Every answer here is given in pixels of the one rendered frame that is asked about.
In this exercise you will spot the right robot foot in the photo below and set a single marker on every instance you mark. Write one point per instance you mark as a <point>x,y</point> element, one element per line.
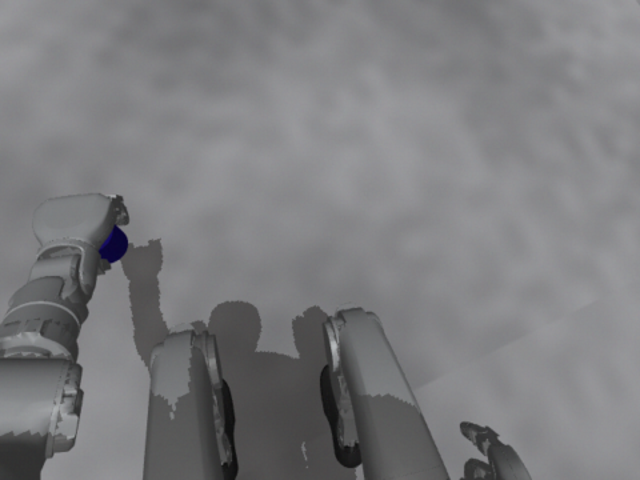
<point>347,456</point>

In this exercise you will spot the left robot hand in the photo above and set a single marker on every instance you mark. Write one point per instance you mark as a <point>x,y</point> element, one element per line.
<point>89,218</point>

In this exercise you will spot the left robot foot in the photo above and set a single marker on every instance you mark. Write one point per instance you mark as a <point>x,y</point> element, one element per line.
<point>230,468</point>

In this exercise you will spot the left robot arm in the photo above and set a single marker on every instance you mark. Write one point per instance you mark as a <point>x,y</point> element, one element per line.
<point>40,395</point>

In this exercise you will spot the tin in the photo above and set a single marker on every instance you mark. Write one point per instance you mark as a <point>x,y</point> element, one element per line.
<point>115,246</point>

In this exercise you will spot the right robot hand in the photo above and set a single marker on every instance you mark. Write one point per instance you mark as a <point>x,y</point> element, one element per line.
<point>504,462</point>

